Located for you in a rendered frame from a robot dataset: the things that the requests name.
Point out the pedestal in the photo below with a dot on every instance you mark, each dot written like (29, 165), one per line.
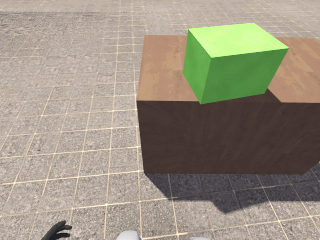
(275, 133)

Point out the left robot thigh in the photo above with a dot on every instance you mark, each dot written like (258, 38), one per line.
(129, 235)

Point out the robot left hand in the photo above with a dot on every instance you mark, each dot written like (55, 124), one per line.
(53, 234)

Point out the carton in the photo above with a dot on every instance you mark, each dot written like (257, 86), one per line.
(231, 61)

